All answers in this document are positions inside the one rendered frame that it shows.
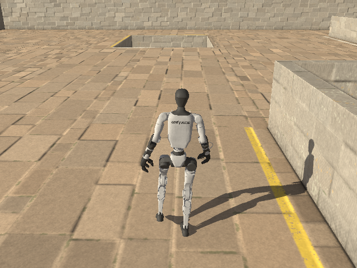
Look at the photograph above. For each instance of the right robot hand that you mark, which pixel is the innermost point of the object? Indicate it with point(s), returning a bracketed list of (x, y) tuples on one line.
[(202, 156)]

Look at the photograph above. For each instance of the left robot shin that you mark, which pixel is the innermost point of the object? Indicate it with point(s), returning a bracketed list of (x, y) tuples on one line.
[(160, 195)]

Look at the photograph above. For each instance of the robot right forearm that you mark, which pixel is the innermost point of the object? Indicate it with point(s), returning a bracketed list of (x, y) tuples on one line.
[(205, 147)]

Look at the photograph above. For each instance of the right robot shin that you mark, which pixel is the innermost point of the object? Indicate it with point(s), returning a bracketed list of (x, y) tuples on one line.
[(186, 208)]

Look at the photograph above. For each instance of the robot left upper arm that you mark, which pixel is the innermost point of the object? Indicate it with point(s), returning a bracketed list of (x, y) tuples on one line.
[(159, 126)]

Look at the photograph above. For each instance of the robot right upper arm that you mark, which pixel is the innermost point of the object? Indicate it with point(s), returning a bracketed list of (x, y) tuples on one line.
[(200, 128)]

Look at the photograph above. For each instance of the left robot hand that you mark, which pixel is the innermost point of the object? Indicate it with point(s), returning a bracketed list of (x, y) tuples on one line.
[(143, 164)]

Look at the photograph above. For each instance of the robot shin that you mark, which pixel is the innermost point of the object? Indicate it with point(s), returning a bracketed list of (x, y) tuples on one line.
[(186, 208), (160, 195)]

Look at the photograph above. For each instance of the robot left forearm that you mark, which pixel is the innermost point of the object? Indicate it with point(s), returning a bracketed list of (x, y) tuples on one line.
[(149, 149)]

